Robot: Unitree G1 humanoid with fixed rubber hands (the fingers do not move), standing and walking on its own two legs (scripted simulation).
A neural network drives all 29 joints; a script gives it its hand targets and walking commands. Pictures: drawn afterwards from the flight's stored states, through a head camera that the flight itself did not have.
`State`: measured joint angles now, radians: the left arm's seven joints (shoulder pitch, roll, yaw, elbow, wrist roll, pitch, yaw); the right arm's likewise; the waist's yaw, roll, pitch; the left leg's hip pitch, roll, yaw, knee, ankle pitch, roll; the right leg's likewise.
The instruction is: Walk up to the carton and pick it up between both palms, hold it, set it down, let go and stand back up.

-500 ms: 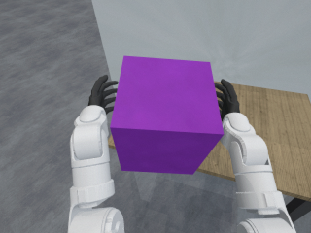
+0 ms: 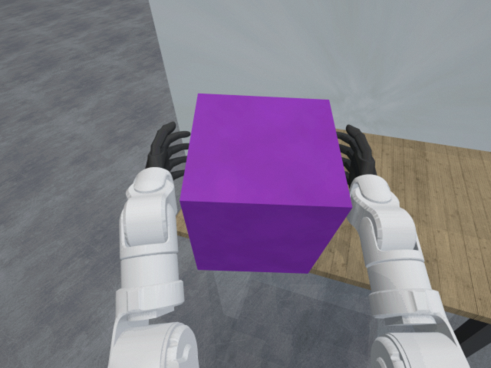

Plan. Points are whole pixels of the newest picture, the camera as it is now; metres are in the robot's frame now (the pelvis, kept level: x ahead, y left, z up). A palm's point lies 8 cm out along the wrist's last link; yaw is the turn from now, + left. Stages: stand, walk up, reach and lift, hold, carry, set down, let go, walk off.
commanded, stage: hold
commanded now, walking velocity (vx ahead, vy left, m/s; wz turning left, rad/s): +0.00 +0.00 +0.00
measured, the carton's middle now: (258, 191) +0.40 -0.02 +0.10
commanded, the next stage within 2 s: none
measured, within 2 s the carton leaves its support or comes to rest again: neither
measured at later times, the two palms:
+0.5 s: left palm (156, 174) +0.36 +0.13 +0.19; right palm (364, 181) +0.35 -0.17 +0.16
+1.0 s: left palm (162, 171) +0.38 +0.13 +0.18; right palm (361, 176) +0.37 -0.18 +0.16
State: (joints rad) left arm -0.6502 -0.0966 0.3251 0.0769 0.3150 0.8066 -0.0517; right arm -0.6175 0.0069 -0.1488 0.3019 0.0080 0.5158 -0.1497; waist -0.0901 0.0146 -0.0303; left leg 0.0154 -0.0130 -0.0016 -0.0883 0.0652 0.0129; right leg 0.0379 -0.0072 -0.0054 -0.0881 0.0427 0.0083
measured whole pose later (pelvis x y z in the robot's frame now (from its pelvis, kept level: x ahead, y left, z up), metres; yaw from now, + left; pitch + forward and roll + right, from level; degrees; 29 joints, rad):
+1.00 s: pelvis -0.01 +0.00 +0.00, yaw +0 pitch +1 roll +0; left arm -0.69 -0.10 0.34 0.13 0.32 0.79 -0.05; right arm -0.65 0.00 -0.17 0.34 -0.01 0.51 -0.14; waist -0.09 0.02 -0.03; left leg 0.00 -0.01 0.00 -0.09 0.07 0.01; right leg 0.02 -0.01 0.00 -0.09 0.05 0.01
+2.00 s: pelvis -0.01 +0.00 +0.00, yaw +0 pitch +1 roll +0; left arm -0.73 -0.09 0.36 0.18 0.33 0.78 -0.05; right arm -0.68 0.01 -0.21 0.38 -0.05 0.50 -0.13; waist -0.08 0.02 -0.04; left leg -0.02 -0.01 0.00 -0.09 0.09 0.02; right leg 0.00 -0.01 0.00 -0.07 0.06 0.01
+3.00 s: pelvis -0.02 +0.00 +0.00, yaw +0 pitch -1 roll +0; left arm -0.34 -0.15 0.29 -0.22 0.35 0.80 -0.06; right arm -0.45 0.02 0.00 0.24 0.05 0.45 -0.14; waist 0.08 -0.06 0.02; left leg 0.01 0.00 0.00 -0.09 0.09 0.00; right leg -0.02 0.01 0.02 0.03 0.00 0.00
